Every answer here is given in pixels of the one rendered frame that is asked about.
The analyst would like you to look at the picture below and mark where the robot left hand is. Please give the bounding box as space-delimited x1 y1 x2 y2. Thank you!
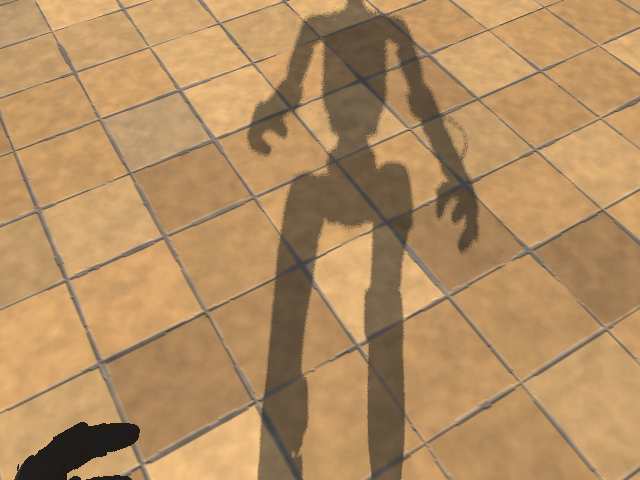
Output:
14 422 140 480

